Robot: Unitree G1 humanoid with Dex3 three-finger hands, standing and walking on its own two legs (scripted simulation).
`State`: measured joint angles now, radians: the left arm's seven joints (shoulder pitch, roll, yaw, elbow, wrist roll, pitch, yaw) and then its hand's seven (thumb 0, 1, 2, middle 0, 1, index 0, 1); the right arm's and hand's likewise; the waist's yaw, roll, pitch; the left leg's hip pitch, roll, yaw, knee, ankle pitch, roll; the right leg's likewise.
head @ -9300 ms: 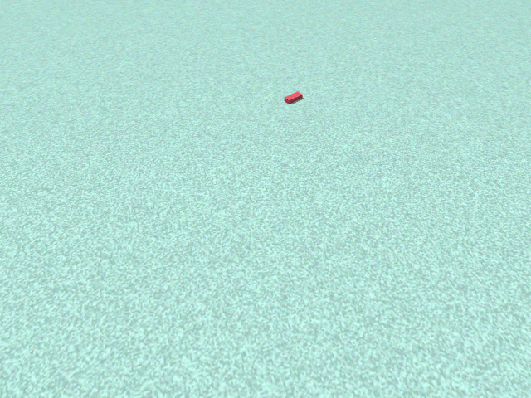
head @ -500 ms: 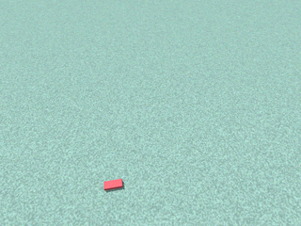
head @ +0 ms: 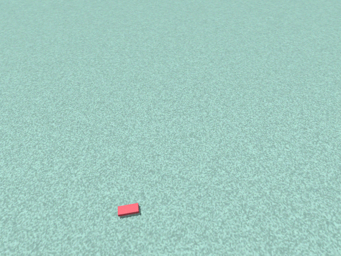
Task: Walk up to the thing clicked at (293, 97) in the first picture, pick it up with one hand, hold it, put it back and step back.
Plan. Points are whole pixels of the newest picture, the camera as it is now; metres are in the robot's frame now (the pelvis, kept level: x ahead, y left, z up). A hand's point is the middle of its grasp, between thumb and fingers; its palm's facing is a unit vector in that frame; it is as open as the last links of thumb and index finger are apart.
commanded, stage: stand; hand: left
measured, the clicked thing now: (128, 209) +0.49 +0.27 -0.77
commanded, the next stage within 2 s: walk up in 0.52 s
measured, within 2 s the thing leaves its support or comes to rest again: neither
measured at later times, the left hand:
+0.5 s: hand out of the picture +0.08 +0.25 -0.16, palm faces -0.03 -0.94 -0.35, open 7.4 cm
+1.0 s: hand out of the picture +0.11 +0.34 -0.18, palm faces -0.03 -0.94 -0.34, open 7.4 cm
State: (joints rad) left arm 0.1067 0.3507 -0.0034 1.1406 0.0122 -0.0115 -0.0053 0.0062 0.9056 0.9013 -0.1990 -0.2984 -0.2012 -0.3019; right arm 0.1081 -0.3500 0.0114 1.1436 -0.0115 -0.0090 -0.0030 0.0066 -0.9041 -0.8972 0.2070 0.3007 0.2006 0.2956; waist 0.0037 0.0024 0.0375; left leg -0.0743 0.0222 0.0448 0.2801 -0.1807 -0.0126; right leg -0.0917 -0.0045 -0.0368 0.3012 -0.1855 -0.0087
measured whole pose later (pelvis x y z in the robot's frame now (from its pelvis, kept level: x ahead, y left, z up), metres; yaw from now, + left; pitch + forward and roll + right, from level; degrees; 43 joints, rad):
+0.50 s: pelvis +0.00 +0.00 +0.00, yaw +0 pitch -2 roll +0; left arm 0.11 0.35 0.00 1.14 0.01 -0.01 0.00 0.01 0.91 0.90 -0.20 -0.30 -0.20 -0.30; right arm 0.11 -0.35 0.01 1.14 -0.01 -0.01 0.00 0.01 -0.90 -0.90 0.21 0.30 0.20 0.30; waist 0.00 0.00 0.04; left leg -0.07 0.03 0.05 0.28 -0.18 -0.02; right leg -0.08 0.00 -0.04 0.30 -0.19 -0.01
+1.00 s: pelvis +0.06 +0.07 -0.01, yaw -1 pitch -2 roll -1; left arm 0.18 0.42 0.04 1.05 0.00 0.03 -0.01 0.01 0.91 0.90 -0.20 -0.30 -0.20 -0.30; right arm 0.18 -0.32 -0.03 1.02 -0.03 -0.03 0.00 0.01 -0.90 -0.90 0.21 0.30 0.20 0.30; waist 0.01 -0.06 0.10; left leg -0.19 0.01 0.04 0.45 -0.23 0.03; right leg -0.26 0.00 0.08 0.74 -0.50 -0.02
